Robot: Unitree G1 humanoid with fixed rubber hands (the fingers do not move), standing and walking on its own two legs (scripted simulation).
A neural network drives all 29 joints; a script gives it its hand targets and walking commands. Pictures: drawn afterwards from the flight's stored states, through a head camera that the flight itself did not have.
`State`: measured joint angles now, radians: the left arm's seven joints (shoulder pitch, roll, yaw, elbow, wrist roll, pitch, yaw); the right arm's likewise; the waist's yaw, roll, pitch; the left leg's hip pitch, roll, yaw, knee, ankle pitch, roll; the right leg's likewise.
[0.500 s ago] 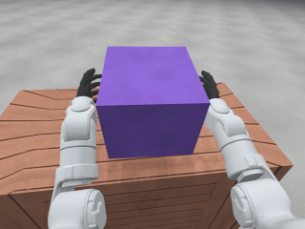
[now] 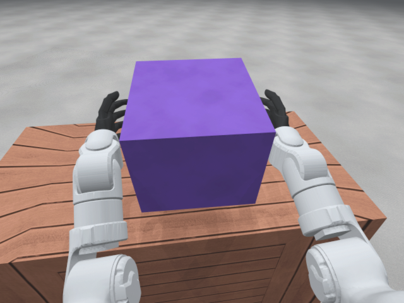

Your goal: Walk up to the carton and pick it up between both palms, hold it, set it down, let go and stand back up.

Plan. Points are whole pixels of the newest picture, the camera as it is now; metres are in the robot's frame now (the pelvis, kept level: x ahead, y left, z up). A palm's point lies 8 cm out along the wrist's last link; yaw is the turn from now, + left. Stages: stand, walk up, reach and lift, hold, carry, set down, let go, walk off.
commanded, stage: hold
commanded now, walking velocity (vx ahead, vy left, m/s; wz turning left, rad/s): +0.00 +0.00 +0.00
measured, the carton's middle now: (194, 130) +0.40 +0.00 +0.20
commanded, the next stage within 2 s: none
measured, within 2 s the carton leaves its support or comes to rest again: neither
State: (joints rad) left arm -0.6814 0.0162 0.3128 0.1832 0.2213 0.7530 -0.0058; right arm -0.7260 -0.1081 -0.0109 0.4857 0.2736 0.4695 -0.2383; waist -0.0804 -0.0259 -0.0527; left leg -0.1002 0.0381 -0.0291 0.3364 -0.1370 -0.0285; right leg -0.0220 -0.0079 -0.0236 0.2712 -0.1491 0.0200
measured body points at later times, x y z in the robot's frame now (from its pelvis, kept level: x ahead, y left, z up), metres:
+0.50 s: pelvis +0.00 +0.00 +0.00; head -0.07 +0.03 +0.44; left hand +0.38 +0.16 +0.22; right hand +0.38 -0.16 +0.22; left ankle +0.04 +0.13 -0.75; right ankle +0.01 -0.13 -0.75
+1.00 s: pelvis +0.00 +0.00 +0.00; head -0.06 +0.02 +0.44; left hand +0.38 +0.16 +0.23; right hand +0.38 -0.15 +0.22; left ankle +0.04 +0.13 -0.75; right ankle +0.01 -0.13 -0.75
